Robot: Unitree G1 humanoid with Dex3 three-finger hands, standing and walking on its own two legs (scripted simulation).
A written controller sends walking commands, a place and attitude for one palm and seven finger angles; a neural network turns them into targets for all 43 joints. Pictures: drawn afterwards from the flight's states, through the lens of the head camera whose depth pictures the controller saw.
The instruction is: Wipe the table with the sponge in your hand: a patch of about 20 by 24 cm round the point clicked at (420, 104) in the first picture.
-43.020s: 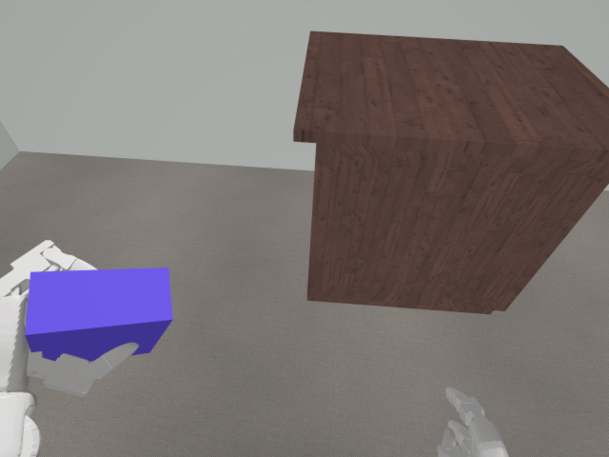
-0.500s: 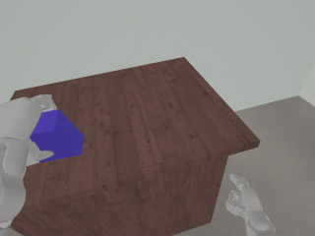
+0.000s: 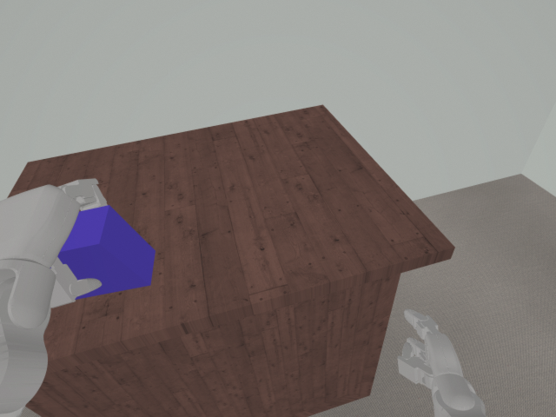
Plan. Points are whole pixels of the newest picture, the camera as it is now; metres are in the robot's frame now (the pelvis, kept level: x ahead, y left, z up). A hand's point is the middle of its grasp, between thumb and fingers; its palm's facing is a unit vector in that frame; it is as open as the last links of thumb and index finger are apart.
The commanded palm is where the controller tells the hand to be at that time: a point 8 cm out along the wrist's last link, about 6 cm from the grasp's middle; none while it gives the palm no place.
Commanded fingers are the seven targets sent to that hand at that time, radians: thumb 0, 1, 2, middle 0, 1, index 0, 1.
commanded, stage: bring the sponge back beside the body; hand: left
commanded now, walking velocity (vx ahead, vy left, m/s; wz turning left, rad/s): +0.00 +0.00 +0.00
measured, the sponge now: (88, 264) +0.21 +0.29 +0.17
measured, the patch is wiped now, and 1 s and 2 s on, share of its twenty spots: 1.00 1.00 1.00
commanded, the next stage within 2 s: step back with the hand held close in 0.50 s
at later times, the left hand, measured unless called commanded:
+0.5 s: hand (69, 251) +0.19 +0.28 +0.21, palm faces +0.31 -0.13 -0.94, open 9.6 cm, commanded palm +0.14 +0.28 +0.28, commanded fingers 0.00 0.10 1.30 -1.20 -1.60 -1.20 -1.60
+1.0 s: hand (60, 218) +0.20 +0.26 +0.26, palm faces +0.52 -0.76 -0.39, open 9.6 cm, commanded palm +0.13 +0.30 +0.27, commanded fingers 0.00 0.10 1.30 -1.20 -1.60 -1.20 -1.60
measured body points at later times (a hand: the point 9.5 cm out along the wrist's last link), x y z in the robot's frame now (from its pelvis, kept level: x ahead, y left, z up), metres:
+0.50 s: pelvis -0.01 +0.00 +0.00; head -0.05 -0.05 +0.44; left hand +0.17 +0.28 +0.26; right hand +0.26 -0.18 -0.05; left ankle +0.02 +0.11 -0.74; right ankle +0.03 -0.09 -0.74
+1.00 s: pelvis -0.01 +0.02 -0.01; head -0.01 +0.03 +0.44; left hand +0.16 +0.30 +0.28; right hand +0.11 -0.23 -0.11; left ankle +0.02 +0.11 -0.74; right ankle +0.03 -0.09 -0.74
